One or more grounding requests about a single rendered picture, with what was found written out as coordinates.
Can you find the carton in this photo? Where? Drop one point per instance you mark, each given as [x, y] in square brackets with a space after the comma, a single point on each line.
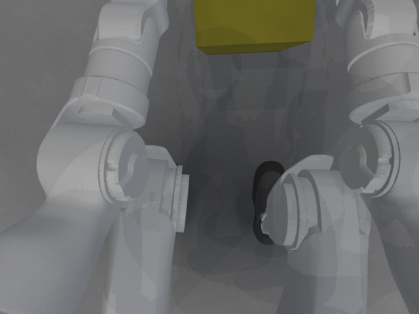
[249, 26]

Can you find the right robot upper arm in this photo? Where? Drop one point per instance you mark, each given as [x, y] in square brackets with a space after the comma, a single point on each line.
[381, 162]

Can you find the robot left shin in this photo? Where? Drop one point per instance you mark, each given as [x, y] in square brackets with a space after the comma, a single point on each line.
[160, 153]

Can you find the robot right forearm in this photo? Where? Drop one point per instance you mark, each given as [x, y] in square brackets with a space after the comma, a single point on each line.
[381, 42]

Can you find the robot shin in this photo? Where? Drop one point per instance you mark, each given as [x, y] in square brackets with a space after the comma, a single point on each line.
[311, 162]
[160, 153]

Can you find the robot right shin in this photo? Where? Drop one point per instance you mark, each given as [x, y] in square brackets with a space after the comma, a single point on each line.
[311, 162]

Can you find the left robot upper arm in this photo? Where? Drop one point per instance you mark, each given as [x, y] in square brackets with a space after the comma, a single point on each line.
[88, 172]

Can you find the robot left forearm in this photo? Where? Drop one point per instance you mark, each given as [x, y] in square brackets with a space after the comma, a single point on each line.
[113, 90]

